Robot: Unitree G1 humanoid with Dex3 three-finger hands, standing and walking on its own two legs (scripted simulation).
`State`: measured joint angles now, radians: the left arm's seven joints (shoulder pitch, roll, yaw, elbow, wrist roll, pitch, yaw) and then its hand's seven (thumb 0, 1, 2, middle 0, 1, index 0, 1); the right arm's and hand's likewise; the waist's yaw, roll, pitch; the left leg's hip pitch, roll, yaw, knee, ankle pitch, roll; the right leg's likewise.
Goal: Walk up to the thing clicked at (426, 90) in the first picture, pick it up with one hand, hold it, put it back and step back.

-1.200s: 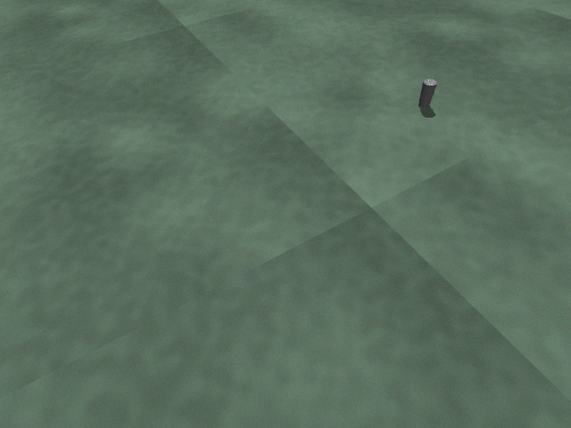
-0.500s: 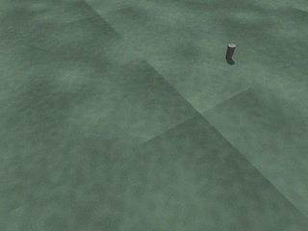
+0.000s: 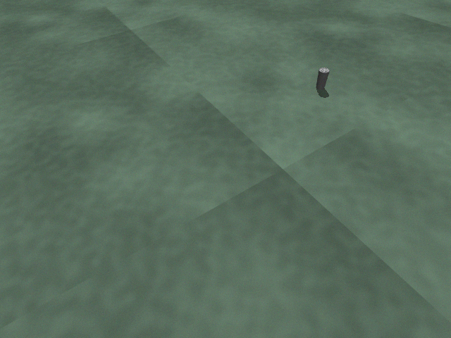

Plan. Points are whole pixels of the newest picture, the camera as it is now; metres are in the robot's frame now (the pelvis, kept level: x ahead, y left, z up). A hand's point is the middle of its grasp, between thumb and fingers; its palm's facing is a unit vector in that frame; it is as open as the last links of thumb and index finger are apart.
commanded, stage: walk up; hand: left
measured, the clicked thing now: (322, 79) +2.06 -0.60 -0.70
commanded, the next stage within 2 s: none
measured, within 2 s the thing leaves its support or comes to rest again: neither
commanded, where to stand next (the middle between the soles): +1.68 -0.67 m, yaw -22 degrees
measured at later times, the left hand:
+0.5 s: hand (200, 283) +0.26 +0.11 -0.13, palm faces -0.15 -0.92 -0.36, open 7.4 cm
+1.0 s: hand (245, 149) +0.68 +0.01 -0.14, palm faces -0.38 -0.85 -0.35, open 7.4 cm
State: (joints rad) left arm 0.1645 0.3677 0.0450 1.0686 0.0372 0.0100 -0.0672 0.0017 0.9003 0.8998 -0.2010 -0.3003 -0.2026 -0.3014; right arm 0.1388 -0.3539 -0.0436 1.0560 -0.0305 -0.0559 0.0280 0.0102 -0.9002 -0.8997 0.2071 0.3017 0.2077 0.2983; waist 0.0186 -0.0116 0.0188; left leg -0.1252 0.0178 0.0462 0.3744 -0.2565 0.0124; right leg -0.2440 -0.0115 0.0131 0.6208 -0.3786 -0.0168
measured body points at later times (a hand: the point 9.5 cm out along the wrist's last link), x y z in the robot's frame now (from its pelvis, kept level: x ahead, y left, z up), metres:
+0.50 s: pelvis +0.17 -0.15 +0.00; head +0.16 -0.18 +0.45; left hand +0.27 +0.16 -0.10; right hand +0.22 -0.48 -0.12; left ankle +0.23 -0.01 -0.67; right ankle +0.16 -0.25 -0.74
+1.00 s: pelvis +0.48 -0.21 -0.01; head +0.50 -0.20 +0.44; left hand +0.70 +0.06 -0.11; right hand +0.42 -0.53 -0.10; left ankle +0.50 -0.07 -0.74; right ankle +0.48 -0.36 -0.68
